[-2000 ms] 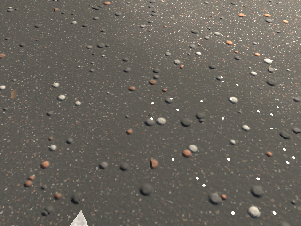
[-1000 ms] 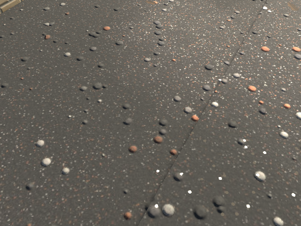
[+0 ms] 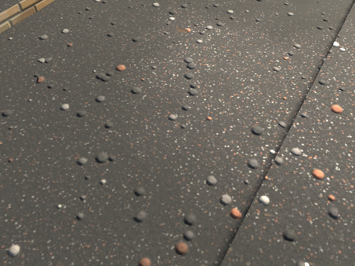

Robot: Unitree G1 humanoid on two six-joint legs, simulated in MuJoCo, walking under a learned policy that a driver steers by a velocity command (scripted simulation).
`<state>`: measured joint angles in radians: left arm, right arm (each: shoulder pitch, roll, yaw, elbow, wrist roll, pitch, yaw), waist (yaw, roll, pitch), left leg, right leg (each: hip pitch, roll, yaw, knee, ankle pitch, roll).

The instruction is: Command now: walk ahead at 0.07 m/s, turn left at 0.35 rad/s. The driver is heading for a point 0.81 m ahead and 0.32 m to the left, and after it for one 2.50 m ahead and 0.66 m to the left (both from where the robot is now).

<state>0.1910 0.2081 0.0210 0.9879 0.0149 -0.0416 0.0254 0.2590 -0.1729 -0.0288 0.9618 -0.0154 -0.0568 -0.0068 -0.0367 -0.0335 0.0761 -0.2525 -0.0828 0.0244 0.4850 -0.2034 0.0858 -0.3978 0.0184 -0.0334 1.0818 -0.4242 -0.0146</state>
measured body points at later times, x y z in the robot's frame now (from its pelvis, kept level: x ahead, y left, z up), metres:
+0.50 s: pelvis +0.00 -0.06 +0.01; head +0.03 -0.08 +0.45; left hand +0.08 +0.23 -0.09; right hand +0.18 -0.32 -0.12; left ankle -0.06 +0.03 -0.65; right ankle +0.07 -0.14 -0.73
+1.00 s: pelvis +0.01 -0.03 +0.01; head +0.00 +0.00 +0.46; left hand -0.02 +0.29 -0.10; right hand +0.18 -0.27 -0.09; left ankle -0.11 +0.00 -0.73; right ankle +0.19 -0.11 -0.67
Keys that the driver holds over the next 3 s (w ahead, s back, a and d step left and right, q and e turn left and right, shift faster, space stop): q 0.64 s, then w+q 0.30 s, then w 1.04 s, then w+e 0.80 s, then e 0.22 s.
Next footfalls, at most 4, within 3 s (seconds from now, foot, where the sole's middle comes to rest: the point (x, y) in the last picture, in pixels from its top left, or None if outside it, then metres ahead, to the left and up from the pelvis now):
0.30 right None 0.11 -0.14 -0.77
0.72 left None -0.07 0.01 -0.77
1.22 right None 0.24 -0.04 -0.77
1.66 left None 0.40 0.29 -0.90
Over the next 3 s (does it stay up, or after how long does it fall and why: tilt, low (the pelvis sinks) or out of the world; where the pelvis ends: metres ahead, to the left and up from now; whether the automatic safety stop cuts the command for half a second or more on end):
stays up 0.96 0.50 -0.13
